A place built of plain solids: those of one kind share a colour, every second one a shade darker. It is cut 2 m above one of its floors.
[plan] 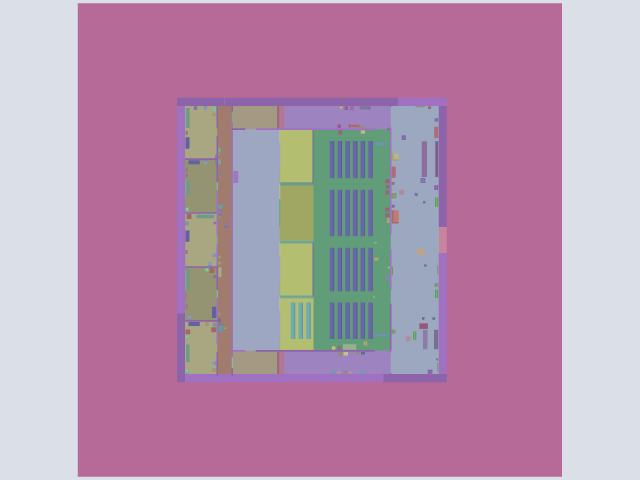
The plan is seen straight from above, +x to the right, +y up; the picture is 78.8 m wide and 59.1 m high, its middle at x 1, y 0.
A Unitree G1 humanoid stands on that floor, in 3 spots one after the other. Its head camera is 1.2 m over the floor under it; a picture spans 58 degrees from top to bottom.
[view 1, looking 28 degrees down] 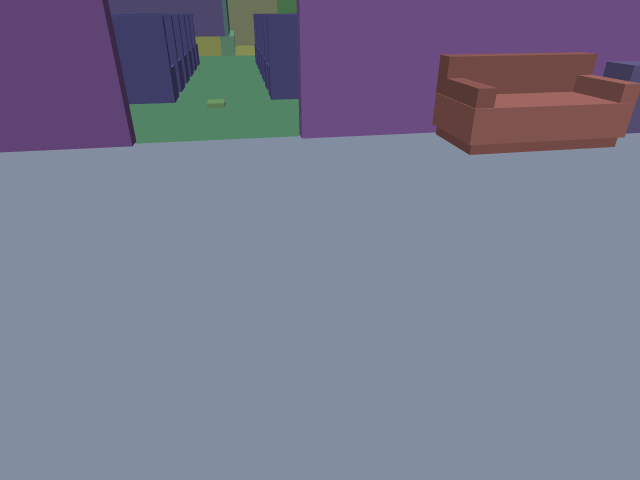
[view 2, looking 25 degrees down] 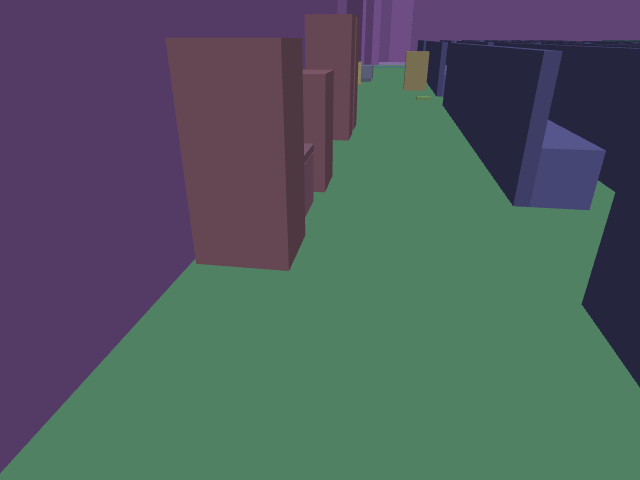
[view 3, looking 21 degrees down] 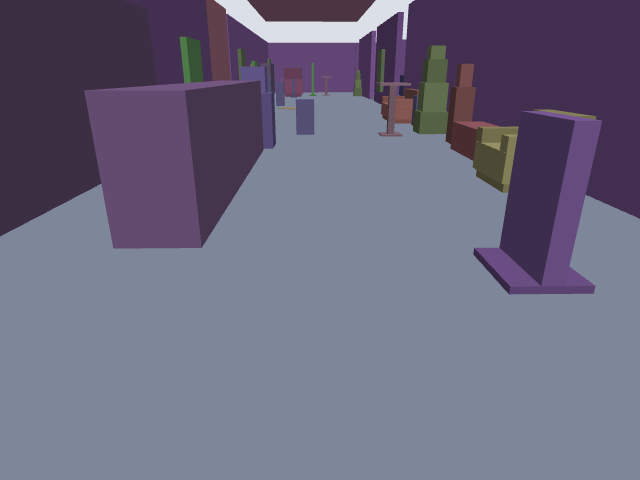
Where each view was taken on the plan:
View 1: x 14.30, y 0.00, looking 170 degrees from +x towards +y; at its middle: floor_foyer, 2.56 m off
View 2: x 8.51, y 9.60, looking -81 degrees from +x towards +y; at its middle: floor_parterre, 2.84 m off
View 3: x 12.71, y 15.12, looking -91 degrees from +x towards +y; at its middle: floor_foyer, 3.35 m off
